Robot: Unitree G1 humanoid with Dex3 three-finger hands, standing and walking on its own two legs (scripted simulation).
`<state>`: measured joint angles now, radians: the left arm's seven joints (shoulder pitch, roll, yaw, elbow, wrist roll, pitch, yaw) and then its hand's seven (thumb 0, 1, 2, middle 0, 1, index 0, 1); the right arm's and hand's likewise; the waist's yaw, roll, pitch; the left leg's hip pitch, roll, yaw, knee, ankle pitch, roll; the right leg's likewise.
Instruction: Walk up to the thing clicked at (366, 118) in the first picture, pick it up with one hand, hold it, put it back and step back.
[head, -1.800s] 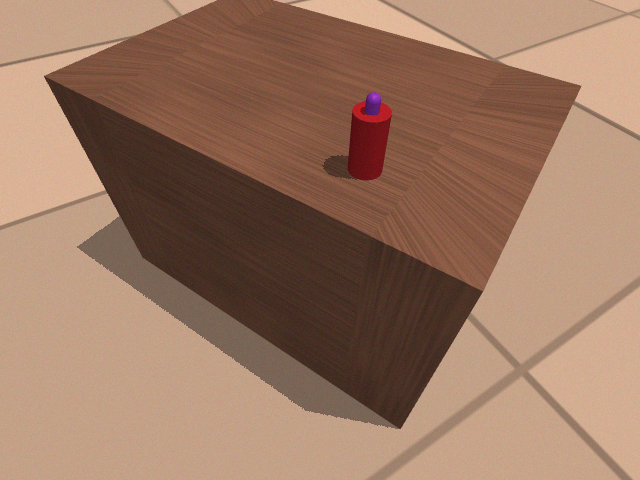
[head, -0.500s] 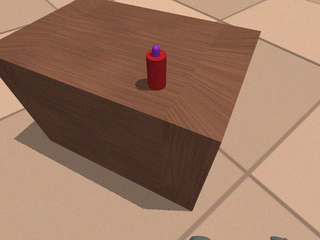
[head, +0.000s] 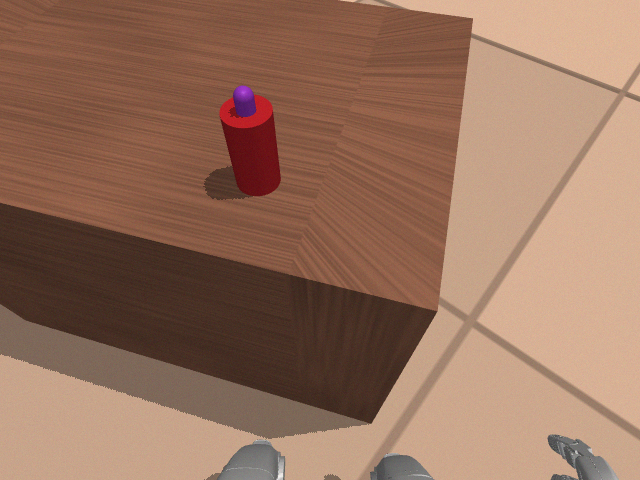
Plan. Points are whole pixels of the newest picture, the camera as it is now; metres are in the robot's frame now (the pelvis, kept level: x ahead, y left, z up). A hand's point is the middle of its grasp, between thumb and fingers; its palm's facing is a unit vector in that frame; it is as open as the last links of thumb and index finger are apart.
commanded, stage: walk up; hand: left
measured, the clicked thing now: (251, 139) +0.52 +0.12 +0.09
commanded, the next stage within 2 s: none
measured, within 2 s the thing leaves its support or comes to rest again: neither
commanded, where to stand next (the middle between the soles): +0.03 +0.01 m, yaw -12 degrees
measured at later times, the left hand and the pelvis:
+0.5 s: hand out of the picture +0.12 +0.25 -0.12, palm faces -0.23 -0.88 -0.42, open 7.4 cm; pelvis -0.03 +0.01 +0.01, yaw -12 degrees
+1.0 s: hand out of the picture +0.09 +0.25 -0.12, palm faces -0.22 -0.91 -0.35, open 7.4 cm; pelvis -0.03 +0.01 +0.03, yaw -14 degrees
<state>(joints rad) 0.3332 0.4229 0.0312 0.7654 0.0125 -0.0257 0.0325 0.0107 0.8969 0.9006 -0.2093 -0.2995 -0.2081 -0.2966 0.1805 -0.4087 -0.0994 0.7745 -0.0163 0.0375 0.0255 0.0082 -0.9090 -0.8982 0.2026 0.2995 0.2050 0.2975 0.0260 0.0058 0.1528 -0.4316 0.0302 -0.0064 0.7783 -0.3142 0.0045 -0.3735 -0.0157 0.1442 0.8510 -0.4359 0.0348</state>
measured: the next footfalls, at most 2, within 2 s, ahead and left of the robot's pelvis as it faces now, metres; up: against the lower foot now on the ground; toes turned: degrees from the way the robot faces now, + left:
right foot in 0.34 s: -0.01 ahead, -0.12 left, +0.00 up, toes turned -12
left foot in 0.60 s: +0.06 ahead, +0.13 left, +0.00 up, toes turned -12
